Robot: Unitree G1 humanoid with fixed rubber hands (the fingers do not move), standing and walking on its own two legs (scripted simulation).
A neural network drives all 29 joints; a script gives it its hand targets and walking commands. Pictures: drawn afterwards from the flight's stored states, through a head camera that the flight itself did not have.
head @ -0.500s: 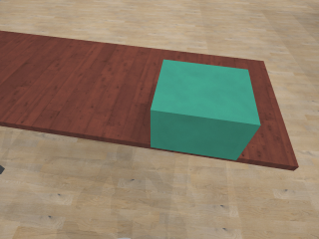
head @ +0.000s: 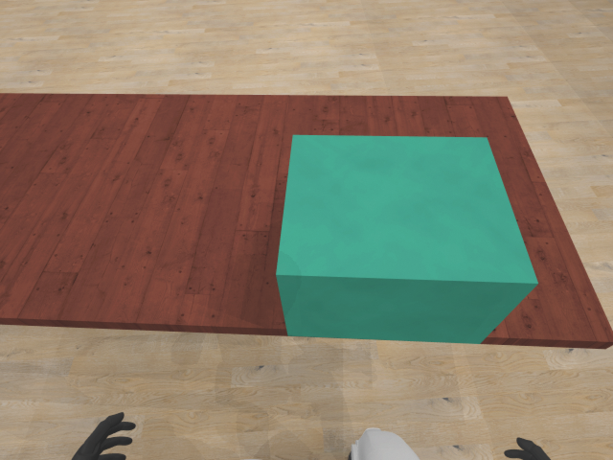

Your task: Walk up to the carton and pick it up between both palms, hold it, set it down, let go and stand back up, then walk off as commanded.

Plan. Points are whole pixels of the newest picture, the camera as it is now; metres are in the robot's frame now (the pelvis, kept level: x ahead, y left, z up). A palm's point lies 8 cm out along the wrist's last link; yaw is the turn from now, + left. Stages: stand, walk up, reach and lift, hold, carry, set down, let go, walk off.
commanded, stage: walk up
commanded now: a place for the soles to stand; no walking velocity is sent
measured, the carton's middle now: (385, 238) +0.40 -0.10 +0.02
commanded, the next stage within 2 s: none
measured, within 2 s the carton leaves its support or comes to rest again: neither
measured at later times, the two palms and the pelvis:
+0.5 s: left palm (86, 437) +0.16 +0.32 -0.11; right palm out of the picture +0.11 -0.27 -0.09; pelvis +0.03 +0.03 +0.02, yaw -3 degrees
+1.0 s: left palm (99, 439) +0.15 +0.30 -0.11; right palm out of the picture +0.07 -0.29 -0.11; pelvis +0.03 +0.01 +0.01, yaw -6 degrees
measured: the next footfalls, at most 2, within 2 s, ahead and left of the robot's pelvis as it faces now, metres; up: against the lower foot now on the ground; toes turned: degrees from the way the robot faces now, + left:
left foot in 1.52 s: +0.04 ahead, +0.06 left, +0.00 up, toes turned -6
right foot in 1.80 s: -0.01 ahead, -0.22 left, +0.00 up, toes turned +1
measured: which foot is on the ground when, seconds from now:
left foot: down 0.00-1.00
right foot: down 0.00-1.00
